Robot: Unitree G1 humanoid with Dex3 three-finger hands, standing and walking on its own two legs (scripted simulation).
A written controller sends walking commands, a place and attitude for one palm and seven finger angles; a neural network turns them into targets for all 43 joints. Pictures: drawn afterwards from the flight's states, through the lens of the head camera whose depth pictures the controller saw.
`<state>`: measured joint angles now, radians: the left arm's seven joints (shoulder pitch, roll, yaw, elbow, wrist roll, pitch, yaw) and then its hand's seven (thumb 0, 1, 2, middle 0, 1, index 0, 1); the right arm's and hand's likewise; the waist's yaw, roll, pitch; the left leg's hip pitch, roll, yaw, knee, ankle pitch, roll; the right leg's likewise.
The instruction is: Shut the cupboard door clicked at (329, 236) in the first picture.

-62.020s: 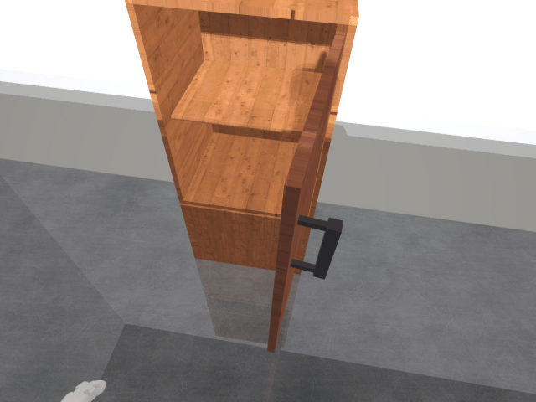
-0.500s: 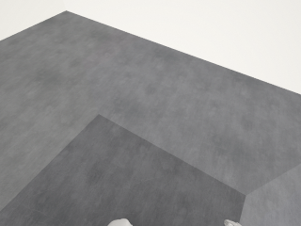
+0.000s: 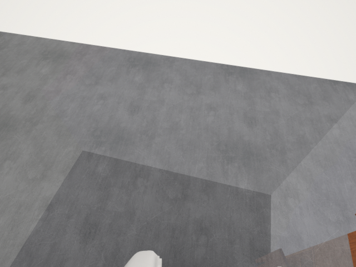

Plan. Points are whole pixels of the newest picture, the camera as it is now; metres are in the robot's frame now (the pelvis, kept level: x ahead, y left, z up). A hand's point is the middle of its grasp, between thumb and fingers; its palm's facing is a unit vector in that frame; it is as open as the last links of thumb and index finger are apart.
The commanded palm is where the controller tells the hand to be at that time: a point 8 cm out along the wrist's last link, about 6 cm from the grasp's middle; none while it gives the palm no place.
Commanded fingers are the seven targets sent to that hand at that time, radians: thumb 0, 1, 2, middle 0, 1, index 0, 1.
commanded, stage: turn to face it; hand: left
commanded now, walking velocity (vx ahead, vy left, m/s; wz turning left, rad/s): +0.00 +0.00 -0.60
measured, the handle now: out of the picture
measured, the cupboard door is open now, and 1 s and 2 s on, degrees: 27 27 27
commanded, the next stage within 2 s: take the last steps up to it in 1.96 s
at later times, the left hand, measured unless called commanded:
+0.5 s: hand (125, 232) +0.21 +0.17 -0.15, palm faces -0.31 -0.91 -0.28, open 7.4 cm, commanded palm none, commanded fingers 0.00 0.90 0.90 -0.20 -0.30 -0.20 -0.30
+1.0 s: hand (132, 231) +0.22 +0.16 -0.18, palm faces -0.52 -0.83 -0.19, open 7.4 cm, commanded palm none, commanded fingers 0.00 0.90 0.90 -0.20 -0.30 -0.20 -0.30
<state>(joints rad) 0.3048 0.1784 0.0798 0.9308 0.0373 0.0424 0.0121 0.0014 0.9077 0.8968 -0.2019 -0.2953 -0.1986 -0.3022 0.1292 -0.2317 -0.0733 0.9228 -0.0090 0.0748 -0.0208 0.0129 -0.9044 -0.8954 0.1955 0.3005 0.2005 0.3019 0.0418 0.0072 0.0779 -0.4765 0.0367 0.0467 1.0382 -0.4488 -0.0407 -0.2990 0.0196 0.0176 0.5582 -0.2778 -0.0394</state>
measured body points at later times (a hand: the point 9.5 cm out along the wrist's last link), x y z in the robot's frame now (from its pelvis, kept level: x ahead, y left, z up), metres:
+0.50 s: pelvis +0.02 +0.00 -0.01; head +0.06 -0.02 +0.44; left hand +0.22 +0.22 -0.13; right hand -0.01 -0.25 -0.16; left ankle +0.02 +0.15 -0.73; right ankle -0.03 -0.11 -0.74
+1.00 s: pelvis +0.05 +0.02 +0.00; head +0.10 +0.03 +0.45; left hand +0.25 +0.20 -0.16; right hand +0.00 -0.25 -0.11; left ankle +0.11 +0.11 -0.73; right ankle -0.06 -0.07 -0.66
